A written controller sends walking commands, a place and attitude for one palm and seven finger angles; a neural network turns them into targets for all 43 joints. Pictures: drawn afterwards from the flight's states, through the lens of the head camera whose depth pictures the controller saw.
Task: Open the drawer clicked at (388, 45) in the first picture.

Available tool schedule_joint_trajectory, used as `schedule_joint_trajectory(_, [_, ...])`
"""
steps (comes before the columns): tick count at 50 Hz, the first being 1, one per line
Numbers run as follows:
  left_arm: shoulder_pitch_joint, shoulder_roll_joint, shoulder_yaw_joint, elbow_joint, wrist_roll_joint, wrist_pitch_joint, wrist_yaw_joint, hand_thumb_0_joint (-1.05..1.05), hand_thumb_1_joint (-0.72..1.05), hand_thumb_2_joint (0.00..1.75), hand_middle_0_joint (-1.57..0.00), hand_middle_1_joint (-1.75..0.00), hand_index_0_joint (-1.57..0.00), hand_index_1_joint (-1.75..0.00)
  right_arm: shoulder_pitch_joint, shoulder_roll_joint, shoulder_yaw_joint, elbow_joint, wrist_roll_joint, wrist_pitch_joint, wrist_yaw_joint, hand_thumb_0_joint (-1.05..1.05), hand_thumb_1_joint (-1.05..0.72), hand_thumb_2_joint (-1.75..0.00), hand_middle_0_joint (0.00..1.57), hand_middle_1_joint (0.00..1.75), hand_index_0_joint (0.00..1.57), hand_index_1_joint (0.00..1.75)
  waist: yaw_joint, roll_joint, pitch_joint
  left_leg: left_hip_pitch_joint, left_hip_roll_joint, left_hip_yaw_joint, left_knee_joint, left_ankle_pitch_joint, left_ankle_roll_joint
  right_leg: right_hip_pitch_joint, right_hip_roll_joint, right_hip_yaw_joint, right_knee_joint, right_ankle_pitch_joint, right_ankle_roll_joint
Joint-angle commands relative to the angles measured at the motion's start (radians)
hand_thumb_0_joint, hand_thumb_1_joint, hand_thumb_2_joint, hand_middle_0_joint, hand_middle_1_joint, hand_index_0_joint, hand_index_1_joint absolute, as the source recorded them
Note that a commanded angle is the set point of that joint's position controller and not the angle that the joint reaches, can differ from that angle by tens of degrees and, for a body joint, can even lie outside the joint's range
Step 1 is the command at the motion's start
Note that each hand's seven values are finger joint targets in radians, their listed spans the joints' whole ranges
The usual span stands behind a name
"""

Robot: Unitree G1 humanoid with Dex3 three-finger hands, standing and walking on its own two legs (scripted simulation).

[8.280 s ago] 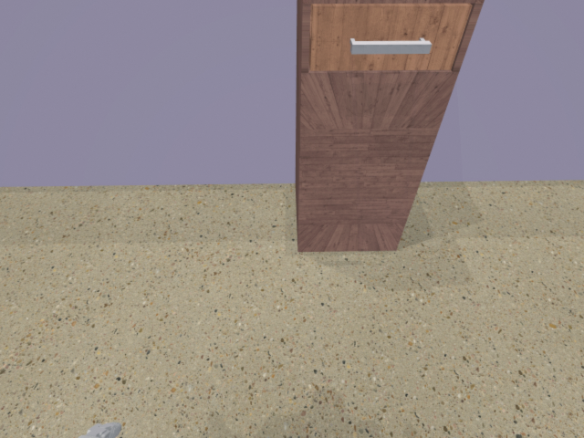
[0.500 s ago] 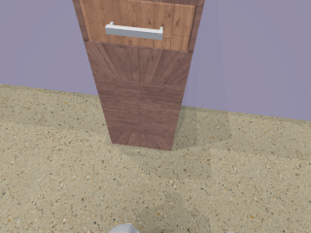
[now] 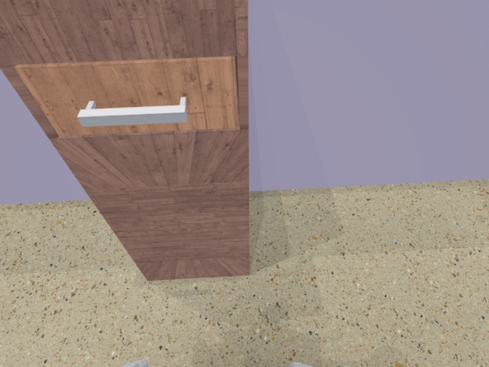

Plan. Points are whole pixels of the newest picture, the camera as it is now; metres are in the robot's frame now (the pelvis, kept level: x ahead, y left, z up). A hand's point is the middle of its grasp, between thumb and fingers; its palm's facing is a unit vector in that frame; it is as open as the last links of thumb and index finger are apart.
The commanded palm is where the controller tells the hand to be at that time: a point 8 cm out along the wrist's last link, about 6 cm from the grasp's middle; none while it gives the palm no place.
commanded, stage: come to a stop and stand still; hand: left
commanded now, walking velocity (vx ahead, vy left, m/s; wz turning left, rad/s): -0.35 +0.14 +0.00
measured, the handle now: (135, 109) +0.54 +0.21 +0.13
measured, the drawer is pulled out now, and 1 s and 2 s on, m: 0.00 0.00 0.00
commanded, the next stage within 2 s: look again from close up in 0.86 s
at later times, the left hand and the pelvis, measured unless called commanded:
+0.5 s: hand out of the picture +0.03 +0.25 -0.17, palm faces +0.09 -0.96 -0.27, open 7.4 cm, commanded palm none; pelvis -0.02 +0.04 -0.01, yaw +2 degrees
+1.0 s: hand out of the picture +0.00 +0.21 -0.16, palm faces +0.02 -0.98 -0.20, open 7.3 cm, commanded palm none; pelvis -0.03 +0.04 +0.00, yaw +1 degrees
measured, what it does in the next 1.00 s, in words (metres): steps on the spot: left foot, then right foot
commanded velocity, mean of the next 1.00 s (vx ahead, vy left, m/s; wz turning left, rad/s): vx -0.01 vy -0.03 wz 0.00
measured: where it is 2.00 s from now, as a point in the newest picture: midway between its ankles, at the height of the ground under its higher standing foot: outside the picture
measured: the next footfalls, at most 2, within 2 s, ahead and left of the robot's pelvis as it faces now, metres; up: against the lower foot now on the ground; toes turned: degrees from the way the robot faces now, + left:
left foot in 0.46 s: +0.02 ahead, +0.15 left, +0.00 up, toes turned +1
right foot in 0.84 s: +0.01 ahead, -0.05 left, +0.00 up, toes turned -1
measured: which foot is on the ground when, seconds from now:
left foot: down 0.00-0.02, up 0.04-0.44, down 0.46-1.00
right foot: down 0.00-0.46, up 0.48-0.82, down 0.84-1.00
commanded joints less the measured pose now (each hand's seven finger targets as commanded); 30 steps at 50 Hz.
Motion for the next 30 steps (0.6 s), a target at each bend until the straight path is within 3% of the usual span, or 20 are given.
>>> schedule_joint_trajectory(1, [0.32,0.207,0.034,0.054,-0.012,-0.048,0.037,0.0,0.9,0.9,-0.2,-0.3,-0.2,-0.3,0.054,-0.081,-0.006,-0.052,0.031,-0.004,-0.008,0.0,-0.9,-0.9,0.2,0.3,0.2,0.3,0.116,-0.183,-0.269,-0.311,0.017,-0.09,0.485,-0.177,-0.033,0.544,-0.377,0.351,-0.108,1.098,-0.197])
schedule_joint_trajectory(2, [0.259,0.205,0.022,0.039,-0.016,-0.039,0.042,0.0,0.9,0.9,-0.2,-0.3,-0.2,-0.3,0.053,-0.085,-0.012,-0.047,0.033,0.011,-0.019,0.0,-0.9,-0.9,0.2,0.3,0.2,0.3,0.089,-0.093,-0.236,-0.292,0.024,-0.179,0.534,-0.234,-0.025,0.45,-0.384,0.281,-0.126,1.134,-0.234])
schedule_joint_trajectory(3, [0.195,0.191,0.026,0.027,-0.013,-0.035,0.049,0.0,0.9,0.9,-0.2,-0.3,-0.2,-0.3,0.034,-0.063,-0.012,-0.042,0.035,0.027,-0.017,0.0,-0.9,-0.9,0.2,0.3,0.2,0.3,0.082,-0.129,-0.221,-0.301,0.035,-0.189,0.579,-0.215,-0.029,0.38,-0.364,0.284,-0.138,1.048,-0.242])
schedule_joint_trajectory(5, [0.116,0.166,0.022,0.003,-0.01,-0.017,0.058,0.0,0.9,0.9,-0.2,-0.3,-0.2,-0.3,-0.019,-0.07,-0.018,-0.042,0.03,0.057,-0.017,0.0,-0.9,-0.9,0.2,0.3,0.2,0.3,0.075,-0.086,-0.134,-0.316,0.042,-0.22,0.623,-0.186,-0.033,0.243,-0.34,0.257,-0.181,0.835,-0.228])
schedule_joint_trajectory(7, [0.083,0.148,0.034,-0.014,-0.004,-0.002,0.065,0.0,0.9,0.9,-0.2,-0.3,-0.2,-0.3,-0.032,-0.058,-0.026,-0.047,0.022,0.081,-0.012,0.0,-0.9,-0.9,0.2,0.3,0.2,0.3,0.066,-0.056,-0.097,-0.333,0.032,-0.219,0.622,-0.141,-0.043,0.177,-0.308,0.198,-0.204,0.728,-0.196])
schedule_joint_trajectory(11, [0.043,0.168,0.047,-0.035,-0.001,0.011,0.064,0.0,0.9,0.9,-0.2,-0.3,-0.2,-0.3,-0.057,-0.083,-0.045,-0.078,0.012,0.109,0.004,0.0,-0.9,-0.9,0.2,0.3,0.2,0.3,0.06,-0.124,-0.094,-0.363,0.017,-0.22,0.667,-0.058,-0.06,0.109,-0.289,0.176,-0.259,0.461,-0.178])
schedule_joint_trajectory(13, [0.02,0.18,0.05,-0.054,0.003,0.019,0.059,0.0,0.9,0.9,-0.2,-0.3,-0.2,-0.3,-0.072,-0.094,-0.046,-0.099,0.009,0.11,0.01,0.0,-0.9,-0.9,0.2,0.3,0.2,0.3,0.059,-0.17,-0.101,-0.359,0.014,-0.213,0.626,-0.033,-0.063,0.1,-0.265,0.166,-0.28,0.298,-0.161])
schedule_joint_trajectory(16, [0.023,0.194,0.056,-0.062,0.014,0.029,0.055,0.0,0.9,0.9,-0.2,-0.3,-0.2,-0.3,-0.112,-0.098,-0.044,-0.129,0.01,0.097,0.016,0.0,-0.9,-0.9,0.2,0.3,0.2,0.3,0.075,-0.201,-0.11,-0.314,0.012,-0.192,0.479,-0.045,-0.052,0.093,-0.245,0.197,-0.308,0.035,-0.155])
schedule_joint_trajectory(17, [0.017,0.2,0.059,-0.065,0.017,0.03,0.053,0.0,0.9,0.9,-0.2,-0.3,-0.2,-0.3,-0.114,-0.097,-0.039,-0.137,0.01,0.088,0.018,0.0,-0.9,-0.9,0.2,0.3,0.2,0.3,0.073,-0.221,-0.116,-0.303,0.015,-0.187,0.411,-0.05,-0.046,0.103,-0.238,0.206,-0.312,-0.039,-0.151])
schedule_joint_trajectory(18, [0.074,0.252,0.04,-0.095,0.016,0.016,0.091,0.0,0.9,0.9,-0.2,-0.3,-0.2,-0.3,-0.065,-0.178,-0.056,-0.208,0.014,0.056,0.019,0.0,-0.9,-0.9,0.2,0.3,0.2,0.3,0.028,-0.107,-0.34,-0.332,-0.051,-0.099,0.402,-0.138,-0.068,0.399,-0.266,0.331,-0.178,0.483,-0.153])
schedule_joint_trajectory(19, [0.081,0.269,0.048,-0.115,0.017,0.016,0.088,0.0,0.9,0.9,-0.2,-0.3,-0.2,-0.3,-0.105,-0.132,-0.042,-0.251,0.015,0.05,0.014,0.0,-0.9,-0.9,0.2,0.3,0.2,0.3,0.059,-0.067,-0.359,-0.327,-0.005,-0.141,0.277,-0.129,-0.043,0.394,-0.264,0.287,-0.106,0.3,-0.177])
schedule_joint_trajectory(20, [0.085,0.234,0.045,-0.097,0.012,0.023,0.08,0.0,0.9,0.9,-0.2,-0.3,-0.2,-0.3,-0.138,-0.131,-0.034,-0.252,0.016,0.047,0.009,0.0,-0.9,-0.9,0.2,0.3,0.2,0.3,0.057,-0.034,-0.309,-0.236,-0.032,-0.127,0.108,-0.023,-0.034,0.273,-0.214,0.232,-0.1,0.14,-0.15])
schedule_joint_trajectory(21, [0.075,0.207,0.029,-0.093,0.004,0.034,0.07,0.0,0.9,0.9,-0.2,-0.3,-0.2,-0.3,-0.104,-0.134,-0.028,-0.254,0.009,0.044,0.012,0.0,-0.9,-0.9,0.2,0.3,0.2,0.3,0.022,0.014,-0.227,-0.147,-0.031,-0.12,-0.032,0.072,-0.025,0.152,-0.141,0.139,-0.085,-0.102,-0.083])
schedule_joint_trajectory(22, [0.068,0.143,0.008,-0.094,-0.005,0.045,0.06,0.0,0.9,0.9,-0.2,-0.3,-0.2,-0.3,-0.07,-0.184,-0.03,-0.249,-0.003,0.04,0.009,0.0,-0.9,-0.9,0.2,0.3,0.2,0.3,0.01,0.133,-0.117,-0.153,0.072,-0.241,-0.136,0.079,0.001,0.026,-0.05,0.058,0.015,-0.244,-0.017])
schedule_joint_trajectory(23, [0.096,0.089,-0.001,-0.098,-0.008,0.056,0.047,0.0,0.9,0.9,-0.2,-0.3,-0.2,-0.3,-0.097,-0.259,-0.041,-0.272,-0.017,0.043,0.001,0.0,-0.9,-0.9,0.2,0.3,0.2,0.3,0.028,0.265,-0.017,-0.275,0.244,-0.463,-0.217,0.057,0.071,-0.075,0.033,0.019,0.121,-0.314,0.023])
schedule_joint_trajectory(24, [0.095,0.1,0.009,-0.115,-0.003,0.061,0.041,0.0,0.9,0.9,-0.2,-0.3,-0.2,-0.3,-0.154,-0.289,-0.044,-0.305,-0.026,0.056,-0.005,0.0,-0.9,-0.9,0.2,0.3,0.2,0.3,0.044,0.175,0.085,-0.39,0.311,-0.493,-0.247,0.018,0.142,-0.085,0.043,0.064,0.22,-0.295,0.004])
schedule_joint_trajectory(25, [0.077,0.11,0.014,-0.12,0.01,0.066,0.032,0.0,0.9,0.9,-0.2,-0.3,-0.2,-0.3,-0.18,-0.273,-0.038,-0.316,-0.027,0.05,-0.008,0.0,-0.9,-0.9,0.2,0.3,0.2,0.3,0.044,0.149,0.127,-0.402,0.287,-0.492,-0.267,-0.032,0.143,-0.123,0.042,0.088,0.314,-0.269,-0.008])
schedule_joint_trajectory(26, [0.087,0.12,0.017,-0.116,0.02,0.07,0.022,0.0,0.9,0.9,-0.2,-0.3,-0.2,-0.3,-0.194,-0.274,-0.034,-0.309,-0.026,0.047,-0.01,0.0,-0.9,-0.9,0.2,0.3,0.2,0.3,0.054,0.188,0.137,-0.422,0.274,-0.494,-0.262,-0.093,0.146,-0.155,0.042,0.122,0.397,-0.245,-0.006])
schedule_joint_trajectory(27, [0.106,0.132,0.022,-0.119,0.019,0.064,0.01,0.0,0.9,0.9,-0.2,-0.3,-0.2,-0.3,-0.21,-0.263,-0.027,-0.312,-0.02,0.045,-0.007,0.0,-0.9,-0.9,0.2,0.3,0.2,0.3,0.064,0.13,0.171,-0.432,0.259,-0.457,-0.257,-0.125,0.152,-0.177,0.041,0.143,0.447,-0.198,-0.009])
schedule_joint_trajectory(30, [0.154,0.125,0.023,-0.118,0.011,0.05,-0.006,0.0,0.9,0.9,-0.2,-0.3,-0.2,-0.3,-0.191,-0.269,-0.023,-0.315,-0.019,0.03,-0.004,0.0,-0.9,-0.9,0.2,0.3,0.2,0.3,0.076,0.098,0.163,-0.39,0.248,-0.418,-0.268,-0.115,0.157,-0.182,0.045,0.122,0.432,-0.166,-0.009])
